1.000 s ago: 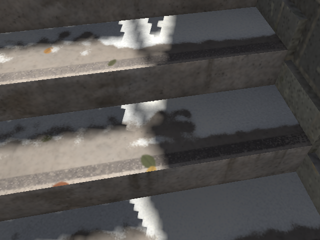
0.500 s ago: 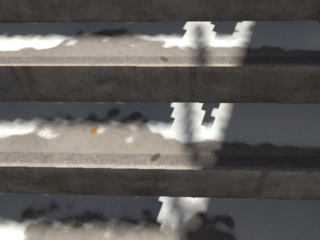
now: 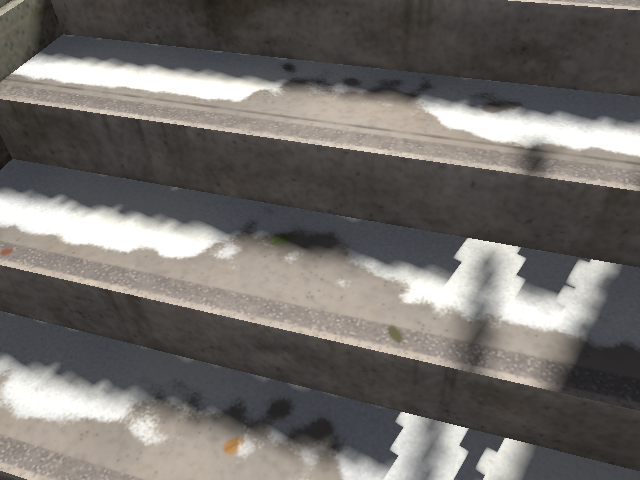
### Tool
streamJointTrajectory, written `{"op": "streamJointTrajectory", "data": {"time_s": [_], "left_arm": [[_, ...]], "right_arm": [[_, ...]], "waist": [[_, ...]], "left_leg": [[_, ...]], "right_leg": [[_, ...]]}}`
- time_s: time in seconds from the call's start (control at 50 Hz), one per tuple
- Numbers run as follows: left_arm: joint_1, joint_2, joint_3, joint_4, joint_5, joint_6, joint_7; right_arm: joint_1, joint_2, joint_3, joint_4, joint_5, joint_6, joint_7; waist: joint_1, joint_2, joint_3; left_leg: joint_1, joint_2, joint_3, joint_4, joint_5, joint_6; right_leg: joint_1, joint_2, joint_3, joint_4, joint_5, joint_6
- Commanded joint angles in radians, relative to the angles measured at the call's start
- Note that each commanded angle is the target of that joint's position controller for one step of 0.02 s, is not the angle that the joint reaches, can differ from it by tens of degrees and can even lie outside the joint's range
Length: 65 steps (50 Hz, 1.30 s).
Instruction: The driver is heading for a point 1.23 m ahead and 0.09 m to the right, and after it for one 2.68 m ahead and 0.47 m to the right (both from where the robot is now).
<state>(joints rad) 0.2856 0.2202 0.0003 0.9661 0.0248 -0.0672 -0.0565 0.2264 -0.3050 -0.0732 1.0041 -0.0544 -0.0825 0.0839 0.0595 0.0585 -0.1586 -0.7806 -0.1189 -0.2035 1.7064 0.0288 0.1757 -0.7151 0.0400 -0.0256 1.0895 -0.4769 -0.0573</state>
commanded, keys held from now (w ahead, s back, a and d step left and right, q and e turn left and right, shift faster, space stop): w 1.00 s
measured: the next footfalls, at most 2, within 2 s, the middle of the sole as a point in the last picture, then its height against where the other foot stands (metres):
left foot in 0.42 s outside the picture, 0.17 m higher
right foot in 0.96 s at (421, 290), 0.17 m higher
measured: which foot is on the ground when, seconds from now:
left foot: up 0.00-0.40, down 0.42-0.98, up 1.00-1.00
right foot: down 0.00-0.42, up 0.44-0.94, down 0.96-1.00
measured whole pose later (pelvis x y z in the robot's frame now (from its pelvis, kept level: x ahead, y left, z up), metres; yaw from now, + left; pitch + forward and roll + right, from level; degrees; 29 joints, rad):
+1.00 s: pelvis +0.61 -0.02 +0.29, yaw +1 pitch +3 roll -1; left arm 0.00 0.06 -0.04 0.67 0.00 -0.03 0.01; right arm 0.47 -0.14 -0.04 1.03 0.02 -0.12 0.00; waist -0.03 0.01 -0.01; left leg -0.15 0.08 0.04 0.68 -0.07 0.06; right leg -0.87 -0.01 -0.18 1.29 -0.47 -0.15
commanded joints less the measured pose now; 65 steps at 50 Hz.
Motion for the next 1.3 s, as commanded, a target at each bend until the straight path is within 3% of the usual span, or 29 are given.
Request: {"op": "streamJointTrajectory", "data": {"time_s": [0.02, 0.18, 0.2, 0.22, 0.24, 0.26, 0.34, 0.4, 0.44, 0.46, 0.48, 0.52, 0.56, 0.58, 0.62, 0.74, 0.76, 0.78, 0.88, 0.94, 0.96, 0.98, 1.0, 1.06, 1.1, 1.14, 1.26, 1.28, 1.3], "left_arm": [[-0.109, -0.092, -0.025, 0.012, 0.0, -0.01, 0.004], [0.287, -0.057, -0.043, 0.154, 0.085, -0.053, -0.011], [0.292, 0.0, -0.004, 0.12, -0.058, -0.076, 0.065], [0.295, 0.008, -0.012, 0.123, -0.062, -0.081, 0.091], [0.414, -0.039, -0.046, 0.194, 0.101, -0.069, 0.024], [0.348, 0.018, 0.002, 0.132, -0.038, -0.081, 0.084], [0.403, 0.008, 0.009, 0.162, -0.064, -0.036, 0.148], [0.348, 0.105, 0.023, 0.135, -0.046, -0.067, 0.1], [0.321, 0.111, 0.043, 0.053, -0.095, -0.096, 0.061], [0.258, 0.086, 0.059, -0.001, -0.065, -0.102, 0.04], [0.205, 0.061, 0.077, -0.04, -0.021, -0.095, 0.035], [0.032, -0.022, 0.06, -0.175, 0.009, -0.075, 0.044], [-0.034, -0.122, 0.026, -0.259, 0.007, -0.058, 0.067], [0.032, -0.101, -0.001, -0.138, -0.005, 0.001, -0.01], [-0.028, -0.171, -0.011, -0.297, -0.004, -0.019, 0.068], [-0.274, -0.136, -0.015, -0.388, -0.026, 0.022, 0.103], [-0.315, -0.044, -0.044, -0.38, 0.005, 0.046, 0.023], [-0.436, -0.193, -0.043, -0.446, -0.03, 0.029, 0.064], [-0.414, -0.157, -0.061, -0.457, -0.028, 0.058, 0.051], [-0.059, -0.075, -0.009, -0.309, -0.053, 0.047, 0.056], [0.083, 0.012, 0.025, -0.274, -0.031, 0.036, 0.064], [0.179, 0.16, 0.075, -0.225, 0.007, 0.028, 0.079], [0.14, 0.198, 0.105, -0.195, -0.018, 0.062, 0.103], [-0.073, -0.046, 0.05, -0.112, 0.006, 0.021, 0.089], [-0.078, -0.137, -0.003, -0.043, 0.052, -0.003, 0.006], [0.041, -0.103, 0.031, 0.041, -0.023, -0.042, 0.035], [0.18, -0.016, 0.038, 0.049, -0.021, -0.085, 0.054], [0.339, -0.056, 0.0, 0.12, 0.12, -0.053, -0.014], [0.267, 0.042, 0.062, 0.067, 0.0, -0.077, 0.029]], "right_arm": [[0.089, 0.094, 0.044, -0.009, -0.002, 0.018, -0.02], [-0.223, 0.083, 0.101, -0.17, 0.003, 0.04, -0.04], [-0.365, 0.243, 0.112, -0.326, 0.014, 0.05, -0.085], [-0.408, 0.209, 0.115, -0.354, 0.02, 0.055, -0.1], [-0.348, 0.112, 0.127, -0.283, 0.021, 0.056, -0.057], [-0.465, 0.193, 0.116, -0.415, 0.006, 0.055, -0.084], [-0.431, 0.191, 0.135, -0.483, 0.041, 0.072, -0.063], [-0.042, 0.146, 0.093, -0.37, 0.081, 0.054, -0.092], [0.188, 0.034, 0.028, -0.239, 0.043, 0.045, -0.104], [0.232, -0.071, -0.01, -0.219, 0.02, 0.06, -0.102], [0.119, -0.097, -0.019, -0.227, 0.032, 0.075, -0.092], [0.005, 0.024, 0.002, -0.148, 0.059, 0.041, -0.081], [0.035, 0.188, 0.039, -0.044, 0.019, -0.003, -0.091], [-0.019, 0.242, 0.077, -0.072, -0.043, 0.024, -0.044], [0.091, 0.183, 0.051, 0.031, 0.035, -0.027, -0.082], [0.226, 0.062, 0.043, 0.064, 0.033, -0.085, -0.062], [0.34, 0.134, 0.079, 0.093, -0.135, -0.02, -0.016], [0.316, 0.065, 0.038, 0.086, 0.022, -0.043, -0.059], [0.27, 0.045, 0.043, 0.044, 0.078, -0.04, -0.147], [0.256, -0.075, 0.01, -0.011, 0.091, -0.056, -0.124], [0.19, -0.097, -0.006, -0.043, 0.087, -0.07, -0.098], [0.203, 0.007, 0.001, -0.111, 0.097, -0.078, -0.067], [0.146, 0.012, -0.023, -0.154, 0.052, -0.082, -0.035], [0.058, 0.191, 0.02, -0.296, -0.004, -0.052, -0.046], [0.103, 0.159, 0.053, -0.165, 0.071, 0.005, -0.01], [0.117, 0.27, 0.071, -0.297, 0.008, 0.014, -0.08], [-0.097, 0.23, 0.07, -0.365, 0.021, 0.042, -0.107], [-0.22, 0.125, 0.079, -0.359, 0.043, 0.057, -0.044], [-0.242, 0.271, 0.083, -0.411, 0.018, 0.045, -0.094]], "waist": [[-0.129, -0.079, 0.092], [0.009, -0.097, 0.156], [-0.034, -0.061, 0.262], [-0.031, -0.017, 0.317], [0.039, -0.159, 0.139], [-0.001, -0.055, 0.308], [0.03, -0.104, 0.268], [-0.189, -0.287, -0.024], [-0.263, -0.186, -0.168], [-0.268, 0.049, -0.204], [-0.202, 0.082, -0.245], [-0.112, -0.103, 0.024], [-0.034, -0.088, 0.154], [-0.105, -0.063, 0.186], [0.029, -0.076, 0.174], [-0.042, -0.027, 0.219], [-0.096, 0.008, 0.084], [-0.077, -0.033, 0.229], [-0.055, -0.04, 0.121], [0.08, 0.127, -0.117], [0.153, 0.193, -0.185], [0.137, -0.085, -0.221], [0.108, -0.272, -0.232], [-0.091, -0.002, 0.169], [-0.069, -0.08, 0.248], [-0.168, -0.068, 0.187], [-0.095, -0.12, 0.181], [0.004, -0.248, 0.088], [-0.048, -0.152, 0.233]], "left_leg": [[-0.379, 0.068, -0.052, 0.185, -0.008, 0.028], [-0.855, 0.175, 0.104, 0.418, -0.176, 0.034], [-0.736, 0.167, 0.208, 0.426, -0.294, -0.066], [-0.755, 0.199, 0.209, 0.373, -0.32, -0.098], [-0.937, 0.21, 0.175, 0.375, -0.207, 0.026], [-0.786, 0.209, 0.287, 0.238, -0.373, -0.092], [-0.381, 0.226, 0.396, -0.257, -0.441, -0.058], [0.298, 0.047, 0.449, -0.528, -0.455, 0.02], [0.748, 0.166, 0.051, -0.72, -0.53, 0.1], [0.787, 0.382, -0.484, -1.126, -0.553, 0.196], [0.684, 0.447, -0.75, -1.344, -0.597, 0.219], [0.431, 0.399, -0.518, -1.325, -0.873, 0.134], [0.276, 0.373, -0.314, -1.307, -0.737, 0.076], [0.27, 0.365, -0.323, -1.324, -0.559, 0.113], [0.306, 0.357, -0.083, -1.355, -0.436, 0.028], [0.515, 0.336, 0.066, -1.495, -0.323, 0.028], [0.636, 0.284, 0.018, -1.35, -0.371, 0.019], [0.621, 0.316, 0.126, -1.503, -0.437, -0.032], [0.582, 0.295, 0.297, -1.724, 0.294, 0.023], [0.769, 0.365, 0.293, -1.265, 1.366, 0.026], [0.722, 0.325, 0.296, -0.992, 1.279, -0.013], [0.362, 0.185, 0.247, -0.582, 0.786, -0.085], [0.152, 0.022, 0.149, -0.115, -0.099, -0.114], [-0.145, 0.099, 0.08, 0.223, 0.027, -0.075], [-0.276, 0.069, -0.189, 0.245, 0.09, 0.09], [-0.309, 0.068, -0.002, 0.314, -0.073, -0.016], [-0.511, 0.119, 0.196, 0.357, -0.118, -0.071], [-0.786, 0.075, 0.049, 0.512, -0.121, 0.048], [-0.817, 0.108, 0.173, 0.549, -0.306, -0.012]], "right_leg": [[0.189, -0.158, 0.508, -0.624, -0.077, -0.192], [0.552, -0.236, 0.347, -0.727, 0.13, -0.23], [0.433, -0.268, 0.397, -0.856, -0.065, -0.201], [0.418, -0.261, 0.401, -0.889, -0.11, -0.188], [0.689, -0.252, 0.311, -0.776, 0.099, -0.197], [0.542, -0.246, 0.331, -0.929, -0.009, -0.169], [0.662, -0.253, 0.145, -1.154, 0.629, -0.169], [0.72, -0.314, 0.034, -0.7, 1.965, -0.142], [0.346, -0.193, 0.035, -0.177, 1.608, -0.048], [0.159, 0.003, 0.061, 0.243, 0.685, -0.015], [0.136, 0.035, 0.159, 0.648, 0.345, -0.01], [-0.031, -0.041, 0.147, 0.805, 0.373, -0.033], [-0.158, -0.05, 0.175, 0.923, 0.288, -0.081], [-0.34, 0.011, 0.369, 1.005, 0.537, -0.204], [-0.342, -0.038, 0.216, 1.009, 0.263, -0.1], [-0.669, -0.048, 0.06, 1.178, 0.151, -0.084], [-0.85, -0.026, 0.219, 1.129, 0.322, -0.221], [-0.781, -0.026, 0.031, 1.047, 0.149, -0.128], [-0.124, -0.108, -0.171, 0.357, 0.049, -0.106], [0.297, 0.044, -0.218, 0.086, 0.08, -0.111], [0.448, 0.025, -0.086, -0.063, 0.038, -0.126], [0.636, -0.232, 0.507, -0.374, -0.187, -0.236], [0.629, -0.345, 1.035, -0.854, -0.299, -0.243], [0.222, -0.303, 0.611, -0.684, -0.331, -0.111], [0.117, -0.261, 0.408, -0.662, 0.027, -0.101], [0.259, -0.203, 0.24, -0.665, 0.098, -0.058], [0.431, -0.219, 0.164, -0.798, 0.291, -0.131], [0.616, -0.237, 0.255, -0.765, 0.214, -0.163], [0.651, -0.273, 0.218, -0.831, 0.148, -0.151]]}}
Keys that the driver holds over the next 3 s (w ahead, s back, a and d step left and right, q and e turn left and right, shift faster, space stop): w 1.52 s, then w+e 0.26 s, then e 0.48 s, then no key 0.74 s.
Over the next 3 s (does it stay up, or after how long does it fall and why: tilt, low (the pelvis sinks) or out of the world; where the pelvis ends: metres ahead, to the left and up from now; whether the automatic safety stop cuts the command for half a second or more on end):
stays up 1.34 -0.01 0.75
